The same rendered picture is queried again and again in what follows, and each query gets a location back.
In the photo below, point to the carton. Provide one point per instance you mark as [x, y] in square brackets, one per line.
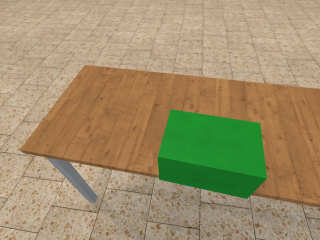
[213, 153]

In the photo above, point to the table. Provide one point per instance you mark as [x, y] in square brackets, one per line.
[115, 118]

